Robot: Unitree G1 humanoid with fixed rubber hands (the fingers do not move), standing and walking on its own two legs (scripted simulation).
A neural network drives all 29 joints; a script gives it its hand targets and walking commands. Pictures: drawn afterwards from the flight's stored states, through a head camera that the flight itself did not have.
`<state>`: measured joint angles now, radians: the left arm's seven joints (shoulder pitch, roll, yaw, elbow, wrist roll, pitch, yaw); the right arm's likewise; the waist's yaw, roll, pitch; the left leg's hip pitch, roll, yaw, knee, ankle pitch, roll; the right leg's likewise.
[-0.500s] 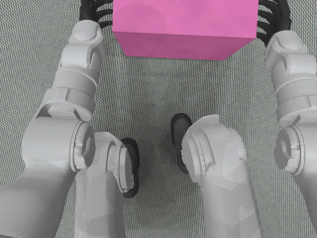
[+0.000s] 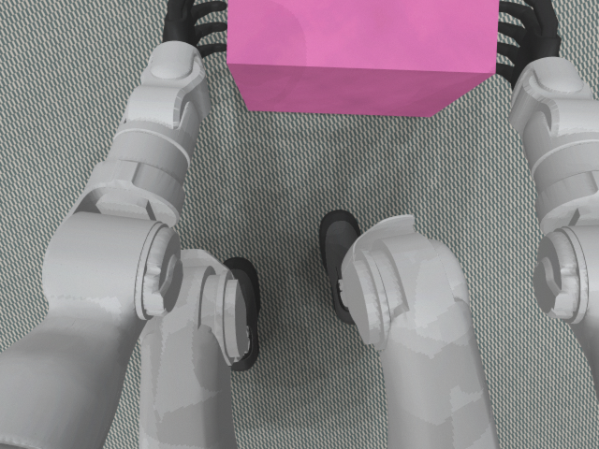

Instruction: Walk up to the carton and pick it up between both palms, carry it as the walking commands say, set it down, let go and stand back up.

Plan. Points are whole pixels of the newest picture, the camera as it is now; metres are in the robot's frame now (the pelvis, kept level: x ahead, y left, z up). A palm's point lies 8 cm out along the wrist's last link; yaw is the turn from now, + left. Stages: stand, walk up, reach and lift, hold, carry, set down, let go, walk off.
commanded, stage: set down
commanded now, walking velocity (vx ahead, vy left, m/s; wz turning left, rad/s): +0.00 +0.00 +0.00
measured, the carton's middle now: (350, 31) +0.56 -0.16 -0.27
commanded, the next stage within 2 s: none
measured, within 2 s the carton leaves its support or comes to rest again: rests again in 0.88 s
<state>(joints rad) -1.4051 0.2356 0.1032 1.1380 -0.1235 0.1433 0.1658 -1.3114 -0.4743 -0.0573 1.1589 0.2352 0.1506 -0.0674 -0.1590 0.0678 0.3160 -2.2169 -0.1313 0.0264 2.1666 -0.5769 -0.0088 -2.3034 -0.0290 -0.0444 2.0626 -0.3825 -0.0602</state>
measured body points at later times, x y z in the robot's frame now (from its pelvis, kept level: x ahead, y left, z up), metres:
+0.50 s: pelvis +0.00 +0.01 -0.01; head +0.35 -0.05 +0.26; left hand +0.56 +0.08 -0.18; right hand +0.48 -0.30 -0.19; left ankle +0.11 +0.10 -0.34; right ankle +0.16 -0.10 -0.34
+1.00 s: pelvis -0.01 +0.00 -0.01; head +0.35 -0.05 +0.25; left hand +0.56 +0.08 -0.18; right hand +0.48 -0.30 -0.19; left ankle +0.11 +0.10 -0.34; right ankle +0.16 -0.10 -0.34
